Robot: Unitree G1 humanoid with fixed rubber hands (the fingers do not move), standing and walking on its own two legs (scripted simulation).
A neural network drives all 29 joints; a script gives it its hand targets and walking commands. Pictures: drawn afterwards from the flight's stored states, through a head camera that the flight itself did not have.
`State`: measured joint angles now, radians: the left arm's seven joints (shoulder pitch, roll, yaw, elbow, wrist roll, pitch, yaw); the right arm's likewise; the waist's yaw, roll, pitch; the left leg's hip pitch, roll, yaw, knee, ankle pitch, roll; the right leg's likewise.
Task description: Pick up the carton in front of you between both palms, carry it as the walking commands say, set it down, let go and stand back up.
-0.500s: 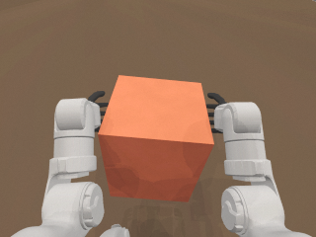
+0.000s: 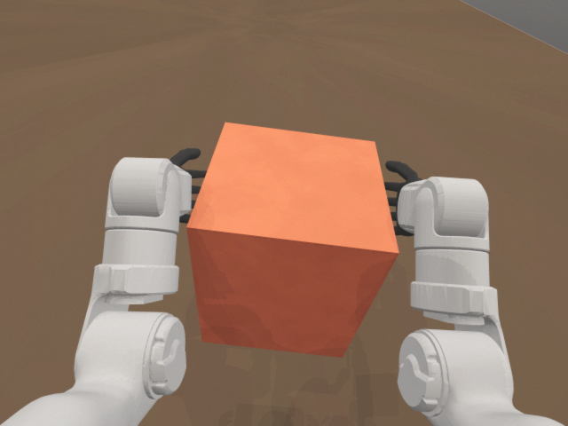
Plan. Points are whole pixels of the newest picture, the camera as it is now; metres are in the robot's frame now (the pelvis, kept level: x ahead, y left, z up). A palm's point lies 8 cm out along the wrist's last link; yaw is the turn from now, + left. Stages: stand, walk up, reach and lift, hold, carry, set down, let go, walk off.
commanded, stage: carry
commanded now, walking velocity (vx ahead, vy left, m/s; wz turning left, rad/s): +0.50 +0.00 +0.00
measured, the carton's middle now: (286, 244) +0.36 +0.00 +0.11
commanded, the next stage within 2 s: none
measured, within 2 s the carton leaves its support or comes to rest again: neither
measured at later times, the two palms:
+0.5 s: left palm (202, 153) +0.60 +0.16 +0.11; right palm (354, 162) +0.60 -0.14 +0.11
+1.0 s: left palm (228, 92) +0.89 +0.14 +0.11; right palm (344, 100) +0.88 -0.16 +0.11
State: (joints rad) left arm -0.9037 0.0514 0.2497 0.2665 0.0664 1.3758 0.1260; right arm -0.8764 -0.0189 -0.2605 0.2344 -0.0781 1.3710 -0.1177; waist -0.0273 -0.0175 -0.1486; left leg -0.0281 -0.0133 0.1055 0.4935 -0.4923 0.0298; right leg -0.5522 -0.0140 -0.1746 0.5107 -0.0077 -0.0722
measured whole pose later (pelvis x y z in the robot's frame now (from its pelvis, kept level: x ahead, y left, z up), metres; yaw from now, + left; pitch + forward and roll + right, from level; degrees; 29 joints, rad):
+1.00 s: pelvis +0.63 +0.00 +0.01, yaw -2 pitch +3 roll +0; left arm -0.15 -0.13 0.11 -0.31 0.13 1.23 0.09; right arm -0.16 0.13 -0.09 -0.30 -0.12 1.23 -0.09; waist -0.02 0.00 -0.18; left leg 0.09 0.04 0.18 0.29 -0.42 -0.03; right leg -0.53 -0.08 -0.19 0.47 0.00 0.00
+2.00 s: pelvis +0.85 +0.01 +0.01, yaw -2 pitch +3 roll +0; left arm -0.11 -0.13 0.09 -0.09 0.18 0.99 0.06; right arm -0.11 0.13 -0.09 -0.09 -0.18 1.00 -0.05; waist 0.00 0.00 -0.15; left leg -0.32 0.06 0.18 0.56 -0.29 0.02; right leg -0.22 -0.09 -0.18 0.55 -0.37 0.02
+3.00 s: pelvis +0.80 +0.00 +0.02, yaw -3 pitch -3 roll +0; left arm -0.19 -0.14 0.15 0.15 0.24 0.73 0.03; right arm -0.20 0.14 -0.16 0.17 -0.25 0.73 -0.02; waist 0.00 -0.01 -0.01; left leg -0.21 0.04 0.11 0.43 -0.18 0.02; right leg -0.14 -0.03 -0.10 0.45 -0.27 -0.02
